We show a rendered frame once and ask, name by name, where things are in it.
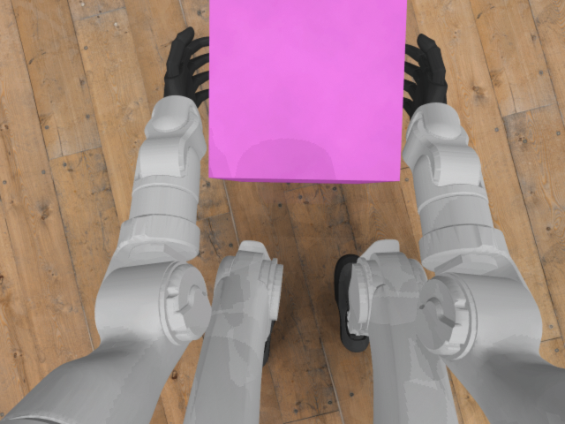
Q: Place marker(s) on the carton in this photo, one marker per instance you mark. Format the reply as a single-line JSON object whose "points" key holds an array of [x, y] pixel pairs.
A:
{"points": [[306, 91]]}

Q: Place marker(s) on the left robot hand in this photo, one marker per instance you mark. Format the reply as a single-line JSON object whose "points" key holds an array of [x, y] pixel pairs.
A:
{"points": [[179, 79]]}

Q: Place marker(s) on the robot left upper arm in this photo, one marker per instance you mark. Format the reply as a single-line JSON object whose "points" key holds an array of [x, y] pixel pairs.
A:
{"points": [[146, 316]]}

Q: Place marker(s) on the robot left forearm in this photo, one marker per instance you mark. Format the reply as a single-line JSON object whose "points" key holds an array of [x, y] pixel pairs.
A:
{"points": [[166, 189]]}

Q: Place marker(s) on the robot left thigh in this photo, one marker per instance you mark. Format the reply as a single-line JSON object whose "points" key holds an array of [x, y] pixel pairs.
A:
{"points": [[227, 381]]}

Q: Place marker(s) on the left robot foot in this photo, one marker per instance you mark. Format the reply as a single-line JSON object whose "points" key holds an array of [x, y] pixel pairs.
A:
{"points": [[267, 346]]}

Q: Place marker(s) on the robot right upper arm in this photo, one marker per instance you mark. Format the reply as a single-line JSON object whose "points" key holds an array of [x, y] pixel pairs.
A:
{"points": [[487, 330]]}

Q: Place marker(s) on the robot right forearm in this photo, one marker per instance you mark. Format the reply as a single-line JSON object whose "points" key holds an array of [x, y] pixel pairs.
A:
{"points": [[456, 222]]}

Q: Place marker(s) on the right robot hand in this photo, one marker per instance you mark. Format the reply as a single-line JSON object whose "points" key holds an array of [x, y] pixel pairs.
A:
{"points": [[430, 76]]}

